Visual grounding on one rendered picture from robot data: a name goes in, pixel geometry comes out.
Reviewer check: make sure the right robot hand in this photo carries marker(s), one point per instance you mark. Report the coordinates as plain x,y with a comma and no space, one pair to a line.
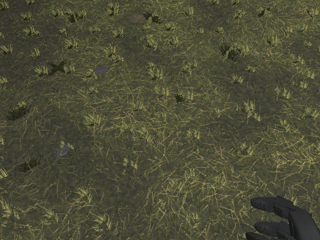
301,224

